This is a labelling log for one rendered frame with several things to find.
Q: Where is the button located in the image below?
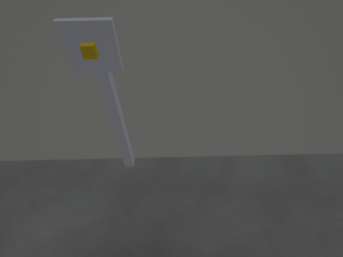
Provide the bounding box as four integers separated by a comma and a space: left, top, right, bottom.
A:
79, 42, 99, 59

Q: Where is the panel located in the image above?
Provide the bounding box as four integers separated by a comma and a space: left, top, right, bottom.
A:
53, 17, 135, 167

